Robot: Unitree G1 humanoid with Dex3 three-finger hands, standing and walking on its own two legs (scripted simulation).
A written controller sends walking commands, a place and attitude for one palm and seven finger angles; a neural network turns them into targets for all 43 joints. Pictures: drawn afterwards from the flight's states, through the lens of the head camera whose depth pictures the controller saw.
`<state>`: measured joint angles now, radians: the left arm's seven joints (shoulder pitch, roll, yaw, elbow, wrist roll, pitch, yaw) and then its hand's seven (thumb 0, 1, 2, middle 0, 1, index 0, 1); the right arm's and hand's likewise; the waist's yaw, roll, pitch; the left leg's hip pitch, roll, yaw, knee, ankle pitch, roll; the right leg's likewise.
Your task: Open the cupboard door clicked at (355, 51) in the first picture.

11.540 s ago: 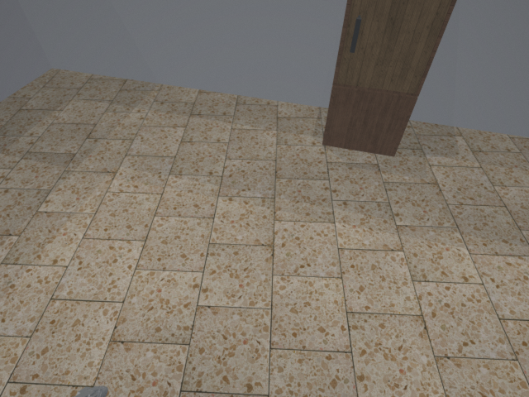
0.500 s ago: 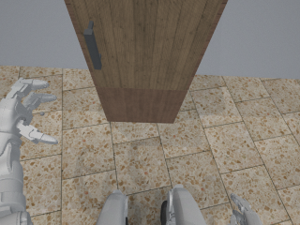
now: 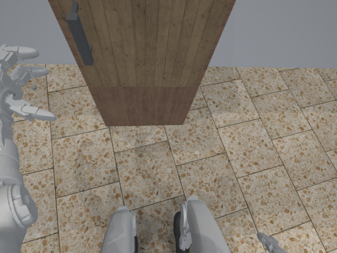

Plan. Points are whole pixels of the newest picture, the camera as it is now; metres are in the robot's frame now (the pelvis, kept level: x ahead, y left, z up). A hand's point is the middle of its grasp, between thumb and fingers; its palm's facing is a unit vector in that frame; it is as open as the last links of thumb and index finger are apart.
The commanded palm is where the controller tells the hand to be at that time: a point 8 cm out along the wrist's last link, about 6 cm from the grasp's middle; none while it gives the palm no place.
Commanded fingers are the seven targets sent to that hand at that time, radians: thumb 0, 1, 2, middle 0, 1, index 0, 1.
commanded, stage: move the hooked fingers beside the handle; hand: left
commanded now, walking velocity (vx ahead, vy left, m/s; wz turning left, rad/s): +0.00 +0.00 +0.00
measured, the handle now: (82, 36) +0.62 +0.19 +0.04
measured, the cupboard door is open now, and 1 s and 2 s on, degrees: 0 0 0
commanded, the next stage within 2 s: slide the fingers in behind the handle in 1.30 s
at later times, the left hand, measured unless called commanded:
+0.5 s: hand (44, 55) +0.55 +0.27 +0.04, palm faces +0.01 -1.00 -0.03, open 14.0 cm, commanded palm +0.55 +0.29 +0.04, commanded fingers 0.00 -0.50 0.30 -0.30 -1.20 -0.30 -1.20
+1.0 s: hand (45, 56) +0.55 +0.27 +0.04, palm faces +0.01 -1.00 -0.03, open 14.0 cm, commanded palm +0.54 +0.29 +0.04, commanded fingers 0.00 -0.50 0.30 -0.30 -1.20 -0.30 -1.20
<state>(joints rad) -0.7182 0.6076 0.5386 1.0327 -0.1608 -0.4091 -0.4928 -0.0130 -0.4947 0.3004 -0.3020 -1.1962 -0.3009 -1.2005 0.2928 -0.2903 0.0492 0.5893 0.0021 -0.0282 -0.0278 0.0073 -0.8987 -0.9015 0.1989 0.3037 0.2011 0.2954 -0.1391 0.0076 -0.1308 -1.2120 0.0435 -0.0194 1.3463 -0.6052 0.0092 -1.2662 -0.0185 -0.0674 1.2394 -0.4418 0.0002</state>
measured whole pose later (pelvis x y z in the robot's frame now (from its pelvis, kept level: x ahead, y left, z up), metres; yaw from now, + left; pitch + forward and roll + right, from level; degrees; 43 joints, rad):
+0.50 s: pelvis +0.00 +0.01 -0.02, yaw -1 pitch +33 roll -6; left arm -1.06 0.81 0.56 1.23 -0.03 -0.35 -0.44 -0.01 -0.50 0.30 -0.30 -1.20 -0.30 -1.20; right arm 0.33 -0.29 0.10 0.57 -0.03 0.06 -0.01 0.00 -0.90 -0.90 0.20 0.30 0.20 0.30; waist -0.25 0.03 -0.11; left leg -1.38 0.05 -0.04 1.42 -0.62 0.02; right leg -1.41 -0.01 -0.09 1.27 -0.43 0.01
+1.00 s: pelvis +0.01 +0.01 +0.00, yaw -2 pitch +32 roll -6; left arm -0.95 0.74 0.56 1.11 -0.06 -0.33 -0.42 -0.01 -0.49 0.30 -0.30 -1.20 -0.30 -1.20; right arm 0.34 -0.27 0.09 0.56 -0.03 0.10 0.02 0.00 -0.90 -0.90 0.20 0.30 0.20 0.30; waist -0.23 0.03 -0.12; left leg -1.30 0.06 -0.04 1.35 -0.62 0.02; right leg -1.33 0.00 -0.09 1.20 -0.43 0.01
